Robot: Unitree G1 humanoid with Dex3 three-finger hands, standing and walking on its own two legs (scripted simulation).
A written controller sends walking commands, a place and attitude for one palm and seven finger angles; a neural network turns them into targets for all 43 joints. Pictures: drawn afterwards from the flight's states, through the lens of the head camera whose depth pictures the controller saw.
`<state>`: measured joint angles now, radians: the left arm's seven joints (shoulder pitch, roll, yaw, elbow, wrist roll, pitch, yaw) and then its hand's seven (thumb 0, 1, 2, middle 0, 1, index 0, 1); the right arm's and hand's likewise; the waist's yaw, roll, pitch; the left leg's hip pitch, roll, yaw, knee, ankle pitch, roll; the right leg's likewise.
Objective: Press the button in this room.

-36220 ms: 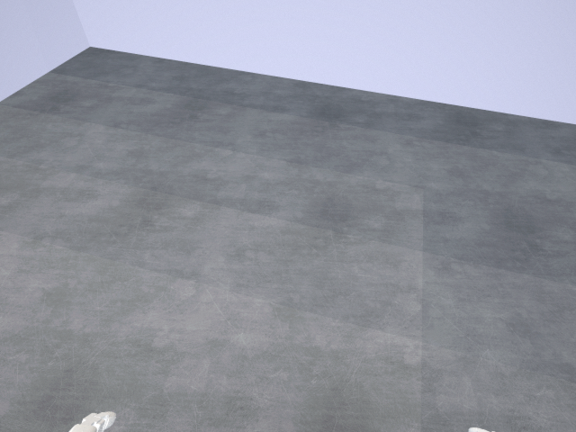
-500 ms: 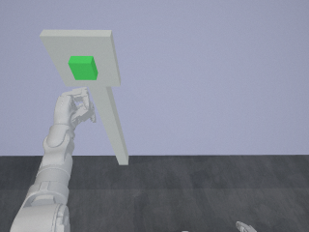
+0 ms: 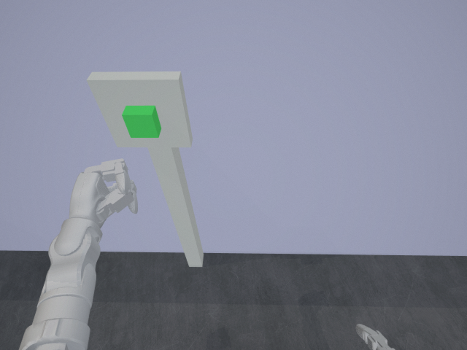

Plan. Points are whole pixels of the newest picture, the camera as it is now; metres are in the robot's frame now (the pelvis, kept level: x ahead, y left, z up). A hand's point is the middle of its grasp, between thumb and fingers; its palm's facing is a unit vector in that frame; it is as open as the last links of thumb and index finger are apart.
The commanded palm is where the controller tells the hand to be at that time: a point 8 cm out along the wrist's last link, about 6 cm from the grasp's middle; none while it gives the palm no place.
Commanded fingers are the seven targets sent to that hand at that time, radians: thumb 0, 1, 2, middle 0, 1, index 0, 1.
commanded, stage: draw the hand back to the body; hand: left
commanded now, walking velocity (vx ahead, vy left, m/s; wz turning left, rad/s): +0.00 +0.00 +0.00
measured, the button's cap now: (143, 120) +0.54 +0.20 +0.11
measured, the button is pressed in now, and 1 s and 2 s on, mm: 0 0 0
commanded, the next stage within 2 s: step back with the hand held close in 1.20 s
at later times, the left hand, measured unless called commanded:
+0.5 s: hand (72, 242) +0.24 +0.23 +0.13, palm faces +0.28 -0.92 -0.26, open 3.1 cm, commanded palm +0.20 +0.27 +0.16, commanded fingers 0.00 0.90 0.90 -1.30 -1.50 -1.30 -1.50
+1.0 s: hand out of the picture +0.17 +0.25 +0.19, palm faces +0.44 -0.80 -0.41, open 3.1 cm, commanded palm +0.13 +0.29 +0.20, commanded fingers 0.00 0.90 0.90 -1.30 -1.50 -1.30 -1.50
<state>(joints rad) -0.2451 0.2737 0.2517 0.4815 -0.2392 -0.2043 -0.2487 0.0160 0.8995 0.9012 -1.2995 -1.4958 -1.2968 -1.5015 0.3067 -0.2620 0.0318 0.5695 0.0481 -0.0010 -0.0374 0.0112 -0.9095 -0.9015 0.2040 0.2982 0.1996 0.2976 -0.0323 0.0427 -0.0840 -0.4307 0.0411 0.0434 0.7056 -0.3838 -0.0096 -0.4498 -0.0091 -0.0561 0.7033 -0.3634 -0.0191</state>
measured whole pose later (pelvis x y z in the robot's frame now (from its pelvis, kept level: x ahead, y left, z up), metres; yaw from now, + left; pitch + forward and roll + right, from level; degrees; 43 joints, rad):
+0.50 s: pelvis -0.01 +0.01 +0.02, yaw +1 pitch -3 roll +0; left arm 0.19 0.28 0.15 -0.11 -0.07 -0.06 0.06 0.02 0.90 0.90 -1.30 -1.50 -1.30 -1.50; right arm 0.17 -0.24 0.06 0.61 0.01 -0.09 -0.09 0.01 -0.91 -0.90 0.20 0.30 0.20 0.30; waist 0.05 0.04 0.02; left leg -0.14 0.02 0.03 0.45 -0.26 0.00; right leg -0.15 -0.02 -0.07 0.44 -0.25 -0.01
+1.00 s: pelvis +0.01 +0.01 +0.03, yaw +1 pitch -5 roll -1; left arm 0.56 0.32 0.28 -0.49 -0.04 -0.07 0.10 0.02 0.89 0.90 -1.31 -1.50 -1.30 -1.50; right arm 0.20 -0.23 0.03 0.62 -0.02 -0.09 -0.07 0.01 -0.91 -0.90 0.20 0.30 0.20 0.30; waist 0.08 0.08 0.00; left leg -0.04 0.02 0.03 0.40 -0.27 0.00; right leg -0.04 -0.01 -0.07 0.37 -0.24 0.00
